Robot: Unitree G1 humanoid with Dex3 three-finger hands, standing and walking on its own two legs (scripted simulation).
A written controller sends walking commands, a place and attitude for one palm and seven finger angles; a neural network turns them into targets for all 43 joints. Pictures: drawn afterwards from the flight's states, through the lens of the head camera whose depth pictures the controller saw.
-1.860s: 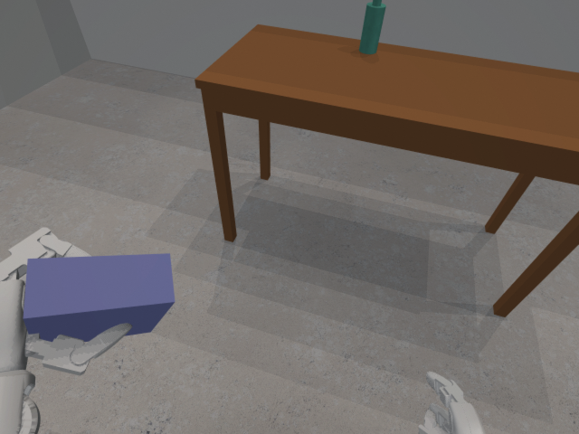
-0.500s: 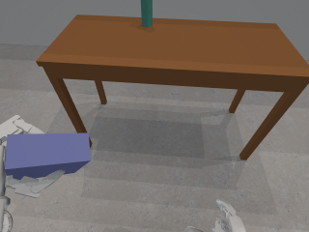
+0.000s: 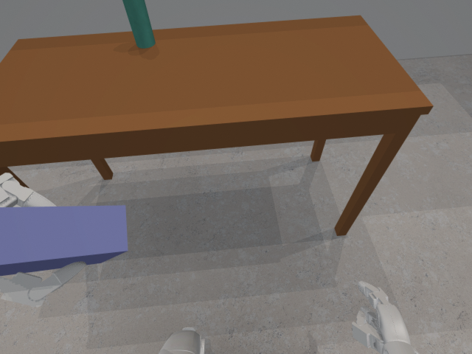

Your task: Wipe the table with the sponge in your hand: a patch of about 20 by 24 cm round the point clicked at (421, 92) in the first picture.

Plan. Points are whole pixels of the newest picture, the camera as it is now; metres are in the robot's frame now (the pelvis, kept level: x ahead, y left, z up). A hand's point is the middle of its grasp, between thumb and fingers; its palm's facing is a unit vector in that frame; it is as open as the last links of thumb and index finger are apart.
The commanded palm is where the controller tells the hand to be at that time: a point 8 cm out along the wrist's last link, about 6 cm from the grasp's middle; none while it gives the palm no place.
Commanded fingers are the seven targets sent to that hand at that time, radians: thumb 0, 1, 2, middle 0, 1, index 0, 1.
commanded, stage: turn to face it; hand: left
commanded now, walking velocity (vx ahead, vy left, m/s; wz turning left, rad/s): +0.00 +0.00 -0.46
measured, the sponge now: (77, 240) +0.22 +0.21 +0.16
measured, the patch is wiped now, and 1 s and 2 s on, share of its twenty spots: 0.00 0.00 0.00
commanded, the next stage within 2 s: take the last steps up to it in 0.36 s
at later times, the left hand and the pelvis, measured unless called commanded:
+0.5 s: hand (75, 191) +0.29 +0.23 +0.17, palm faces +0.17 -0.87 -0.46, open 9.5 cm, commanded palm +0.24 +0.28 +0.18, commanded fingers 0.00 0.10 1.30 -1.20 -1.60 -1.20 -1.60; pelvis +0.02 +0.04 +0.00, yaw -14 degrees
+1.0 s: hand (132, 206) +0.27 +0.15 +0.17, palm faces +0.17 -0.87 -0.47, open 9.5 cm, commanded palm +0.23 +0.20 +0.18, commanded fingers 0.00 0.10 1.30 -1.20 -1.60 -1.20 -1.60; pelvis +0.01 -0.03 +0.01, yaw -14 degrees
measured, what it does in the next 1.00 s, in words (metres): steps on the spot: left foot, then right foot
